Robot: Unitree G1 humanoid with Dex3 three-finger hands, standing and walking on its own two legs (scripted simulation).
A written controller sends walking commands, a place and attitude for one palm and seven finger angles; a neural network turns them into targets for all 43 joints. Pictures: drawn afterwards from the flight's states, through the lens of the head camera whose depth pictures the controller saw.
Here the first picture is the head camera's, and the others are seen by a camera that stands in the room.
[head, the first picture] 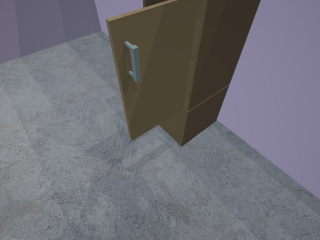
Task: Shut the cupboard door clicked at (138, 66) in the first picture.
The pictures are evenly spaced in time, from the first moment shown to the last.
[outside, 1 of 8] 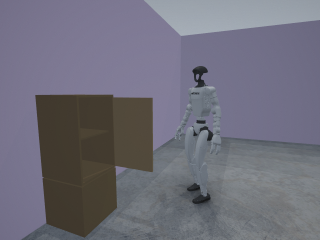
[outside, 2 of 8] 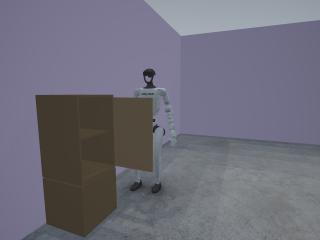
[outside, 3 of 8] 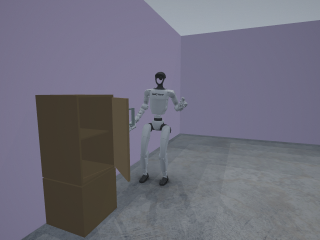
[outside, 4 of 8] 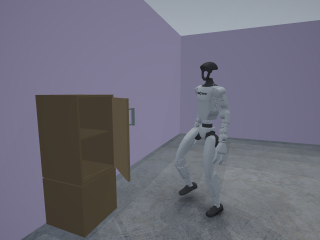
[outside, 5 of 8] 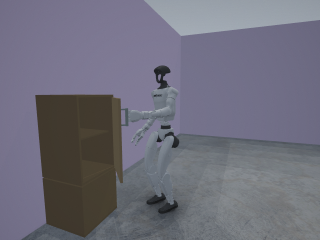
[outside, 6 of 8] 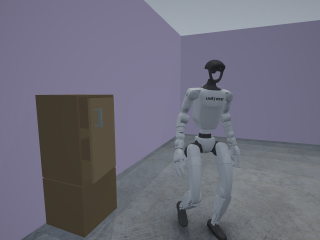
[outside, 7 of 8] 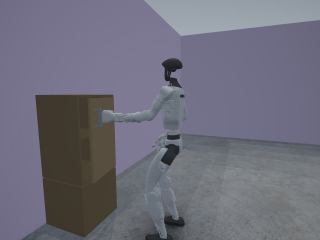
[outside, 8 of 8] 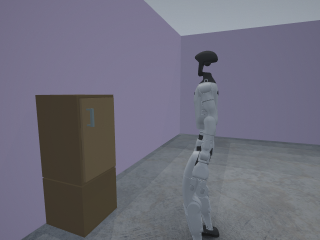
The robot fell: no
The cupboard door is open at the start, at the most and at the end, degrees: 90 90 0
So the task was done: yes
